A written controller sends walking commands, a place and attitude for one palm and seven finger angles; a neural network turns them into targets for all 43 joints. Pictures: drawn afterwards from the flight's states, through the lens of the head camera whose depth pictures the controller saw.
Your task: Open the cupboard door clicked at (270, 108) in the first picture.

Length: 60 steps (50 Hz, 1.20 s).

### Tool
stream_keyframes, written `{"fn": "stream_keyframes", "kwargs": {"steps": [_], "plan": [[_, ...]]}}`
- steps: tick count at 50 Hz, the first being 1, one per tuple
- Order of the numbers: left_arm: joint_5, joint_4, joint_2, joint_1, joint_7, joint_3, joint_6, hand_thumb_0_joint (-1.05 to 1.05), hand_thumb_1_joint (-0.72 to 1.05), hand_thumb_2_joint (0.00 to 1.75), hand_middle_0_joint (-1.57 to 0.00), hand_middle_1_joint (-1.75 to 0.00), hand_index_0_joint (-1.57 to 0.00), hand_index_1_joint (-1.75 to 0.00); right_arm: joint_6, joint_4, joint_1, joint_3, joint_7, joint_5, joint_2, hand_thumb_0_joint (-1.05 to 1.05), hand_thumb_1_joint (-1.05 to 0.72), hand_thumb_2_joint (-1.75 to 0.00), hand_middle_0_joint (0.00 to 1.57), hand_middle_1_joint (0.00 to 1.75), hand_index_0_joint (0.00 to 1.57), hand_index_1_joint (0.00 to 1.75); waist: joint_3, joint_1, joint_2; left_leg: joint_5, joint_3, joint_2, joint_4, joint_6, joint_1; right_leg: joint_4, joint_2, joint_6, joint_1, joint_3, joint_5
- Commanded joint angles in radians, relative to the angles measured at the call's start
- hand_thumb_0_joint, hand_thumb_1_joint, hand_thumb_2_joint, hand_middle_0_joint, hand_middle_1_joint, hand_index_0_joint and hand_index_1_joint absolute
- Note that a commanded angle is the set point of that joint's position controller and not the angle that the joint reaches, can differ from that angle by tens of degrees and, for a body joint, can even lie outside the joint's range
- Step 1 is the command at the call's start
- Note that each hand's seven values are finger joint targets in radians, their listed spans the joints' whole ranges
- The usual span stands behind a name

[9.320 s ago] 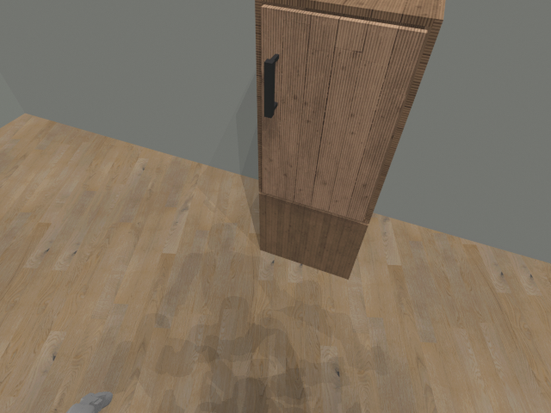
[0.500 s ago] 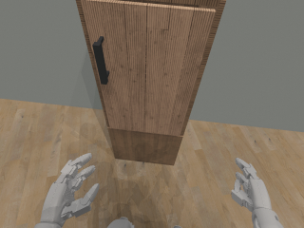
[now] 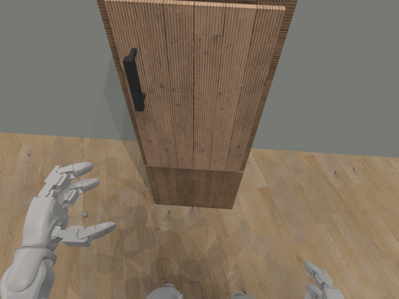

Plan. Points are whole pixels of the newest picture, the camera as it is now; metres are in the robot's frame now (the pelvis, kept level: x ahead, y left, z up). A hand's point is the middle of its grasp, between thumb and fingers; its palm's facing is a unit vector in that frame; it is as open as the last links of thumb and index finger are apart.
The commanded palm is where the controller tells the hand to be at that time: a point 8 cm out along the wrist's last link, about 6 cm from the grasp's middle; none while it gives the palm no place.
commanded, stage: raise the hand with hooked fingers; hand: left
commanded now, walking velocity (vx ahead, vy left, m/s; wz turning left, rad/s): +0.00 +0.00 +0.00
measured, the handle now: (136, 81) +0.58 +0.19 +0.10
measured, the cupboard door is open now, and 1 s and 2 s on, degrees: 0 0 0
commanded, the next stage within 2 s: move the hooked fingers beside the handle in 1.12 s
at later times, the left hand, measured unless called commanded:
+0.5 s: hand (51, 180) +0.29 +0.27 +0.11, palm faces +0.03 -1.00 -0.05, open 13.9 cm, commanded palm +0.27 +0.32 +0.11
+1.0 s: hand (53, 169) +0.31 +0.27 +0.12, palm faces +0.05 -1.00 -0.03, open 14.0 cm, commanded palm +0.27 +0.31 +0.12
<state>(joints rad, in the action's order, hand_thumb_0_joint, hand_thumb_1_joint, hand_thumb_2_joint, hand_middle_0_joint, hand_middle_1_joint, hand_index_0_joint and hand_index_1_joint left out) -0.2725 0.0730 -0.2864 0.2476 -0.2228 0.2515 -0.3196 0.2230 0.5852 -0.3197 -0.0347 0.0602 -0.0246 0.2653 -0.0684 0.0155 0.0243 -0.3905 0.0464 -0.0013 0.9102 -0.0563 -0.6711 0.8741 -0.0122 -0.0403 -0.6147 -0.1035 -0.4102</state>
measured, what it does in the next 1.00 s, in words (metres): stands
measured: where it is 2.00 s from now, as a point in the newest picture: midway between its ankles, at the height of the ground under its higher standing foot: outside the picture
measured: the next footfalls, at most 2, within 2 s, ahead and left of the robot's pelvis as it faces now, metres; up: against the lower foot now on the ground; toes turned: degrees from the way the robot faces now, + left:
none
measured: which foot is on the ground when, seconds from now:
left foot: down 0.00-1.00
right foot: down 0.00-1.00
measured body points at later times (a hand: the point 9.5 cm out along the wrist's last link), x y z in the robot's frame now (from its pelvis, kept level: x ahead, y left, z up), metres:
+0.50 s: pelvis +0.02 +0.01 +0.02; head +0.05 +0.01 +0.47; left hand +0.29 +0.33 +0.11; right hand +0.21 -0.21 -0.05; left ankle +0.04 +0.08 -0.69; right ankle +0.02 -0.10 -0.69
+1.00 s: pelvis +0.01 -0.01 +0.03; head +0.04 +0.00 +0.48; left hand +0.30 +0.32 +0.12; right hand +0.17 -0.26 -0.05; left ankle +0.04 +0.08 -0.69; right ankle +0.02 -0.10 -0.69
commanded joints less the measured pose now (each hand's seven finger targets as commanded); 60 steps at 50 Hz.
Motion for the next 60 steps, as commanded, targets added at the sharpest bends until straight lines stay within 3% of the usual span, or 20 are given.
{"fn": "stream_keyframes", "kwargs": {"steps": [1, 3, 4, 9, 12, 18, 20, 23, 25, 29, 31, 34, 37, 39, 44, 47, 49, 55, 60], "plan": [[-0.025, -0.177, -0.15, -0.175, -0.098, 0.022, -0.08, 0.0, -0.27, 0.4, -0.28, -1.05, -0.28, -1.05, 0.094, -0.16, 0.101, 0.056, 0.014, -0.015, 0.143, 0.0, -0.9, -0.9, 0.2, 0.3, 0.2, 0.3, -0.213, 0.006, 0.055, 0.098, -0.106, -0.01, -0.171, 0.029, 0.19, -0.149, -0.012, 0.013, 0.059, 0.055, 0.054], [-0.043, -0.171, -0.186, -0.185, -0.124, 0.058, -0.049, 0.0, -0.31, 0.38, -0.29, -1.08, -0.29, -1.08, 0.102, -0.158, 0.099, 0.057, 0.023, -0.021, 0.149, 0.0, -0.9, -0.9, 0.2, 0.3, 0.2, 0.3, -0.233, -0.003, 0.056, 0.111, -0.11, -0.009, -0.186, 0.03, 0.215, -0.165, -0.009, 0.015, 0.088, 0.054, 0.075], [-0.053, -0.148, -0.219, -0.19, -0.131, 0.086, -0.03, 0.0, -0.34, 0.37, -0.29, -1.1, -0.29, -1.1, 0.101, -0.155, 0.095, 0.053, 0.027, -0.021, 0.156, 0.0, -0.9, -0.9, 0.2, 0.3, 0.2, 0.3, -0.211, -0.007, 0.032, 0.127, -0.119, -0.011, -0.195, 0.031, 0.218, -0.166, -0.015, 0.011, 0.097, 0.048, 0.093], [-0.067, -0.17, -0.276, -0.263, -0.108, 0.166, -0.002, 0.0, -0.45, 0.32, -0.3, -1.17, -0.3, -1.17, 0.091, -0.149, 0.101, 0.046, 0.032, -0.013, 0.15, 0.0, -0.9, -0.9, 0.2, 0.3, 0.2, 0.3, -0.2, -0.029, 0.097, 0.239, -0.126, -0.013, -0.23, 0.045, 0.288, -0.168, -0.02, 0.004, 0.136, 0.029, 0.19], [-0.063, -0.128, -0.25, -0.29, -0.109, 0.152, 0.007, 0.0, -0.5, 0.3, -0.3, -1.2, -0.3, -1.2, 0.084, -0.145, 0.101, 0.042, 0.027, -0.015, 0.143, 0.0, -0.9, -0.9, 0.2, 0.3, 0.2, 0.3, -0.172, -0.021, 0.095, 0.276, -0.131, -0.019, -0.248, 0.055, 0.319, -0.181, -0.02, 0.005, 0.131, 0.021, 0.21], [-0.067, -0.007, -0.28, -0.373, -0.206, 0.151, 0.084, 0.0, -0.5, 0.3, -0.3, -1.2, -0.3, -1.2, 0.063, -0.143, 0.101, 0.036, 0.036, -0.025, 0.157, 0.0, -0.9, -0.9, 0.2, 0.3, 0.2, 0.3, -0.18, -0.011, 0.05, 0.305, -0.12, -0.015, -0.259, 0.046, 0.338, -0.218, -0.02, 0.008, 0.176, 0.029, 0.268], [-0.078, -0.002, -0.319, -0.436, -0.234, 0.18, 0.103, 0.0, -0.5, 0.3, -0.3, -1.2, -0.3, -1.2, 0.059, -0.147, 0.108, 0.032, 0.04, -0.026, 0.159, 0.0, -0.9, -0.9, 0.2, 0.3, 0.2, 0.3, -0.191, -0.016, 0.059, 0.311, -0.122, -0.012, -0.266, 0.046, 0.356, -0.229, -0.023, 0.004, 0.192, 0.032, 0.277], [-0.087, 0.007, -0.37, -0.486, -0.247, 0.228, 0.097, 0.0, -0.5, 0.3, -0.3, -1.2, -0.3, -1.2, 0.058, -0.144, 0.11, 0.029, 0.046, -0.023, 0.157, 0.0, -0.9, -0.9, 0.2, 0.3, 0.2, 0.3, -0.225, -0.025, 0.058, 0.318, -0.126, -0.011, -0.278, 0.046, 0.384, -0.243, -0.023, 0.003, 0.213, 0.034, 0.275], [-0.09, 0.004, -0.397, -0.534, -0.25, 0.248, 0.086, 0.0, -0.5, 0.3, -0.3, -1.2, -0.3, -1.2, 0.056, -0.138, 0.11, 0.024, 0.045, -0.02, 0.156, 0.0, -0.9, -0.9, 0.2, 0.3, 0.2, 0.3, -0.219, -0.025, 0.091, 0.343, -0.127, -0.01, -0.284, 0.051, 0.402, -0.249, -0.025, -0.002, 0.219, 0.036, 0.289], [-0.088, 0.087, -0.43, -0.57, -0.267, 0.27, 0.087, 0.0, -0.5, 0.3, -0.3, -1.2, -0.3, -1.2, 0.05, -0.128, 0.101, 0.023, 0.047, -0.02, 0.163, 0.0, -0.9, -0.9, 0.2, 0.3, 0.2, 0.3, -0.197, -0.022, 0.08, 0.316, -0.127, -0.01, -0.297, 0.046, 0.405, -0.27, -0.028, -0.003, 0.219, 0.04, 0.268], [-0.093, 0.134, -0.435, -0.595, -0.287, 0.272, 0.098, 0.0, -0.5, 0.3, -0.3, -1.2, -0.3, -1.2, 0.049, -0.122, 0.107, 0.022, 0.05, -0.025, 0.163, 0.0, -0.9, -0.9, 0.2, 0.3, 0.2, 0.3, -0.179, -0.019, 0.077, 0.287, -0.121, -0.007, -0.308, 0.04, 0.391, -0.283, -0.021, -0.002, 0.226, 0.044, 0.26], [-0.103, 0.198, -0.373, -0.543, -0.327, 0.224, 0.123, 0.0, -0.5, 0.3, -0.3, -1.2, -0.3, -1.2, 0.051, -0.135, 0.099, 0.027, 0.045, -0.029, 0.168, 0.0, -0.9, -0.9, 0.2, 0.3, 0.2, 0.3, -0.185, -0.024, 0.033, 0.31, -0.114, -0.004, -0.301, 0.033, 0.385, -0.284, -0.019, -0.001, 0.24, 0.049, 0.293], [-0.102, 0.183, -0.388, -0.53, -0.338, 0.229, 0.129, 0.0, -0.5, 0.3, -0.3, -1.2, -0.3, -1.2, 0.052, -0.141, 0.096, 0.034, 0.035, -0.029, 0.171, 0.0, -0.9, -0.9, 0.2, 0.3, 0.2, 0.3, -0.201, -0.027, 0.044, 0.311, -0.105, -0.002, -0.296, 0.029, 0.379, -0.285, -0.015, 0.003, 0.234, 0.055, 0.299], [-0.102, 0.153, -0.431, -0.545, -0.326, 0.263, 0.113, 0.0, -0.5, 0.3, -0.3, -1.2, -0.3, -1.2, 0.053, -0.143, 0.095, 0.033, 0.028, -0.021, 0.174, 0.0, -0.9, -0.9, 0.2, 0.3, 0.2, 0.3, -0.193, -0.034, 0.037, 0.316, -0.104, -0.001, -0.293, 0.028, 0.369, -0.283, -0.016, -0.001, 0.243, 0.062, 0.304], [-0.102, 0.1, -0.478, -0.564, -0.269, 0.328, 0.06, 0.0, -0.5, 0.3, -0.3, -1.2, -0.3, -1.2, 0.05, -0.143, 0.094, 0.035, 0.025, -0.015, 0.168, 0.0, -0.9, -0.9, 0.2, 0.3, 0.2, 0.3, -0.203, -0.037, 0.058, 0.278, -0.093, 0.0, -0.294, 0.024, 0.359, -0.286, -0.015, 0.002, 0.255, 0.074, 0.266], [-0.091, 0.098, -0.432, -0.576, -0.261, 0.287, 0.048, 0.0, -0.5, 0.3, -0.3, -1.2, -0.3, -1.2, 0.052, -0.142, 0.101, 0.033, 0.029, -0.02, 0.158, 0.0, -0.9, -0.9, 0.2, 0.3, 0.2, 0.3, -0.185, -0.022, 0.119, 0.234, -0.089, 0.002, -0.304, 0.023, 0.366, -0.297, -0.01, 0.004, 0.236, 0.078, 0.224], [-0.084, 0.103, -0.419, -0.574, -0.268, 0.261, 0.052, 0.0, -0.5, 0.3, -0.3, -1.2, -0.3, -1.2, 0.053, -0.141, 0.099, 0.033, 0.032, -0.02, 0.162, 0.0, -0.9, -0.9, 0.2, 0.3, 0.2, 0.3, -0.18, -0.018, 0.119, 0.225, -0.092, -0.001, -0.304, 0.021, 0.372, -0.299, -0.012, 0.002, 0.234, 0.079, 0.215], [-0.095, 0.153, -0.424, -0.562, -0.291, 0.265, 0.078, 0.0, -0.5, 0.3, -0.3, -1.2, -0.3, -1.2, 0.056, -0.14, 0.103, 0.031, 0.044, -0.027, 0.166, 0.0, -0.9, -0.9, 0.2, 0.3, 0.2, 0.3, -0.158, -0.016, 0.031, 0.196, -0.094, 0.0, -0.31, 0.016, 0.341, -0.314, -0.008, 0.011, 0.234, 0.084, 0.196], [-0.103, 0.17, -0.423, -0.584, -0.295, 0.267, 0.073, 0.0, -0.5, 0.3, -0.3, -1.2, -0.3, -1.2, 0.061, -0.137, 0.11, 0.028, 0.047, -0.028, 0.163, 0.0, -0.9, -0.9, 0.2, 0.3, 0.2, 0.3, -0.168, -0.02, 0.03, 0.198, -0.088, 0.003, -0.299, 0.017, 0.331, -0.314, -0.003, 0.013, 0.244, 0.1, 0.197]]}}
